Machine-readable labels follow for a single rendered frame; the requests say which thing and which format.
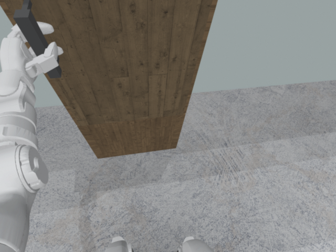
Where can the robot right thigh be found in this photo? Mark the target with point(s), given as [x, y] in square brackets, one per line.
[195, 245]

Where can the cupboard door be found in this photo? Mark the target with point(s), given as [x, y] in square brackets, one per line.
[123, 60]

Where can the handle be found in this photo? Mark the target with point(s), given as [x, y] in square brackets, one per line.
[30, 29]

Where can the left robot hand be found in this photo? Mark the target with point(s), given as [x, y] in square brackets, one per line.
[14, 54]

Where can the robot thigh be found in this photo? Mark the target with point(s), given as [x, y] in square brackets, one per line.
[119, 246]
[195, 245]

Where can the robot left forearm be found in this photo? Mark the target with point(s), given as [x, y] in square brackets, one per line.
[18, 116]

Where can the robot left thigh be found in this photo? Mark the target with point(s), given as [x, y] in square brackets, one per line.
[119, 246]

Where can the left robot upper arm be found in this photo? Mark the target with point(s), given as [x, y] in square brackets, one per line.
[22, 174]

